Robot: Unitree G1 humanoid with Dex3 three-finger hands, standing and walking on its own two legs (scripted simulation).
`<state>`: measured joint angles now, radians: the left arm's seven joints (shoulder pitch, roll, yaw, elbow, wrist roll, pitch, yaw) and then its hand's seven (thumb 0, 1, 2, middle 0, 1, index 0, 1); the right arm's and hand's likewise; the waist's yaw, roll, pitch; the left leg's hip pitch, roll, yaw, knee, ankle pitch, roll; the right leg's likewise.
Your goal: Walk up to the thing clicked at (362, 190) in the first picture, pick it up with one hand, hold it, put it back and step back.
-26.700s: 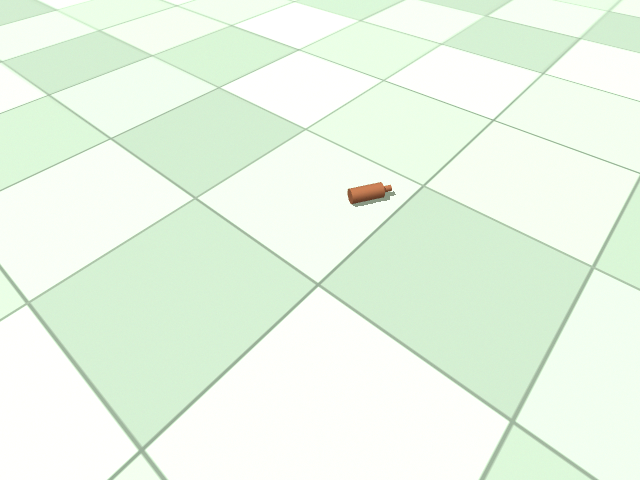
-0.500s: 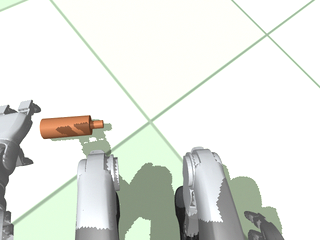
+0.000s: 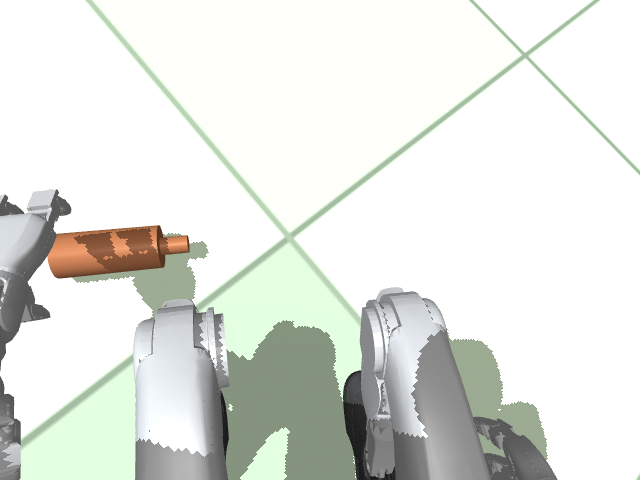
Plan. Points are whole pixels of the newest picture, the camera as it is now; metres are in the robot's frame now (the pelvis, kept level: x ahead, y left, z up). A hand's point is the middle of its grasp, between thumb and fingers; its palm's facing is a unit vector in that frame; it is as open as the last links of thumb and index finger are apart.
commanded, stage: rise first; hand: left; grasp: from above
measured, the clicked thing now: (125, 249) +0.44 +0.29 -0.30
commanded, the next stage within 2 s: none
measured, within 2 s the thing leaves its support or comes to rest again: neither
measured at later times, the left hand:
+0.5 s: hand (47, 263) +0.39 +0.34 -0.18, palm faces -0.43 -0.11 -0.89, open 14.0 cm
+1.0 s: hand (55, 261) +0.39 +0.34 -0.19, palm faces -0.43 -0.12 -0.90, open 14.2 cm
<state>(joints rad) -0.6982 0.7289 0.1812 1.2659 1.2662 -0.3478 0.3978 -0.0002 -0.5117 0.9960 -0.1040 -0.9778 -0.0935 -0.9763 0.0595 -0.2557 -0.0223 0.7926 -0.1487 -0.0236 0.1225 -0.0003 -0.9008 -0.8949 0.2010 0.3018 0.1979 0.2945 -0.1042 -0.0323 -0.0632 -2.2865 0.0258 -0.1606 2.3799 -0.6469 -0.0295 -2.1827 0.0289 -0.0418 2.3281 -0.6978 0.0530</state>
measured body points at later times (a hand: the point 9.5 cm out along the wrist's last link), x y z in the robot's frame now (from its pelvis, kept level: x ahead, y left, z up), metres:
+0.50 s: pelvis +0.01 +0.00 -0.01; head +0.23 +0.07 +0.38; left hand +0.41 +0.35 -0.12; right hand +0.10 -0.28 -0.13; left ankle +0.09 +0.14 -0.30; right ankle +0.10 -0.13 -0.30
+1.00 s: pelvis +0.01 +0.00 -0.02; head +0.23 +0.07 +0.36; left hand +0.41 +0.34 -0.14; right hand +0.10 -0.28 -0.14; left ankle +0.09 +0.14 -0.30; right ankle +0.10 -0.13 -0.30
